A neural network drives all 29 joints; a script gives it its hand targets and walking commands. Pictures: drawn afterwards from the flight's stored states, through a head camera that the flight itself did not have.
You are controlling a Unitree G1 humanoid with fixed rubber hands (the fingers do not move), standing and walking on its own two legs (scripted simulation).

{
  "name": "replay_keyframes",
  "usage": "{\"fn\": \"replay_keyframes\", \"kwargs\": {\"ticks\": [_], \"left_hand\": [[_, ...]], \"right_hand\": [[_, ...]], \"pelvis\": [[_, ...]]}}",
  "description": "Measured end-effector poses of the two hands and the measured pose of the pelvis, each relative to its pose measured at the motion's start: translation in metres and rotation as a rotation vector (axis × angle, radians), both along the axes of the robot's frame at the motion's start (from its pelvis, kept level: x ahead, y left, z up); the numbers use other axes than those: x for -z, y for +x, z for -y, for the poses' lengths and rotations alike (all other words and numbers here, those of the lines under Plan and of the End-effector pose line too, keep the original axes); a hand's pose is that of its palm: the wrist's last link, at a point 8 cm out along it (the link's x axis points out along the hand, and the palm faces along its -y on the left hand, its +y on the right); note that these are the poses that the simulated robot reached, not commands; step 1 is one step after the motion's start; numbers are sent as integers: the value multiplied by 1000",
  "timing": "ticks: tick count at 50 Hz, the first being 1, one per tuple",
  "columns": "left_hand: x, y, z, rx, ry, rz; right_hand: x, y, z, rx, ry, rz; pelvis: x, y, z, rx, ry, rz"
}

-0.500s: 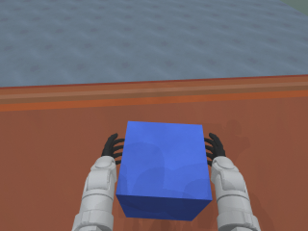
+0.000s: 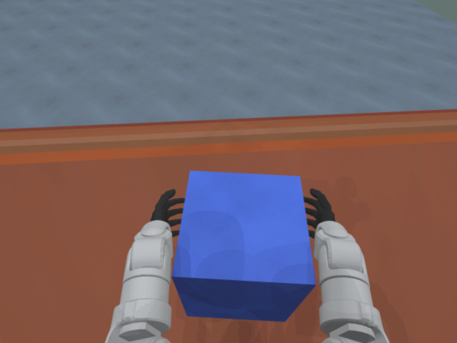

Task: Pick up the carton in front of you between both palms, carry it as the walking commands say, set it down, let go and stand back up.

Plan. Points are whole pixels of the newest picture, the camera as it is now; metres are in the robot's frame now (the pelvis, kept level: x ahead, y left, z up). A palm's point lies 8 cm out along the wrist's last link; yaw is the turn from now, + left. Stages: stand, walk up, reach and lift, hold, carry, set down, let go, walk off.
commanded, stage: reach and lift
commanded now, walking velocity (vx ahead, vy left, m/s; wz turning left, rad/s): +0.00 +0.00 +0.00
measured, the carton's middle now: (240, 250) +0.30 +0.00 -0.05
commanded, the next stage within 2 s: hold in 0.56 s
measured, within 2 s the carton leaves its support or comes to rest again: neither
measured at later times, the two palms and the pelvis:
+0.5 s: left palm (160, 223) +0.30 +0.15 +0.04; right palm (324, 223) +0.31 -0.15 +0.04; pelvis +0.02 +0.00 +0.01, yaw +0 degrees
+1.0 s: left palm (157, 225) +0.29 +0.15 +0.05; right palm (329, 226) +0.29 -0.15 +0.06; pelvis +0.00 +0.00 +0.00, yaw +0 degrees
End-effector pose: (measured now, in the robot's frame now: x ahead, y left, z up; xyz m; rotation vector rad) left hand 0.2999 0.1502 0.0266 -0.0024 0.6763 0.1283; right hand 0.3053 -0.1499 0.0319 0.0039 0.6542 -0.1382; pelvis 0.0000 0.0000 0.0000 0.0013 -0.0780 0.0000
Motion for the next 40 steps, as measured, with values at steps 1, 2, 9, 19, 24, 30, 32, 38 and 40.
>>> {"fn": "replay_keyframes", "kwargs": {"ticks": [1, 2, 9, 19, 24, 30, 32, 38, 40], "left_hand": [[-1, 1, 0, 2, 2, 0], [-1, 1, 0, 4, 5, 0], [-5, 4, -1, 13, 19, -4], [-8, 4, 0, 19, 30, -8], [-10, 3, 0, 19, 32, -7], [-15, 1, 0, 17, 30, 0], [-18, 0, 1, 18, 30, 11], [-28, -6, 2, 23, 30, 23], [-27, -7, 2, 24, 30, 12]], "right_hand": [[-1, 1, 0, -2, -2, 0], [-1, 1, 0, -3, -5, 0], [-4, 4, -1, -15, -20, -4], [-8, 5, -1, -25, -30, -8], [-10, 4, 0, -27, -30, -7], [-14, 2, 0, -25, -28, 0], [-18, 1, 1, -24, -28, 11], [-28, -6, 2, -20, -28, 23], [-27, -8, 2, -18, -28, 12]], "pelvis": [[0, 1, 0, 0, 0, 1], [-1, 2, 0, 0, 0, 1], [-3, 10, -1, 0, 0, 4], [-5, 17, 0, -1, 0, 12], [-5, 18, 0, -1, 1, 18], [-6, 16, 1, -2, 1, 26], [-6, 16, 1, -3, 0, 29], [-7, 14, 1, -2, 0, 50], [-6, 12, 1, -2, 0, 57]]}}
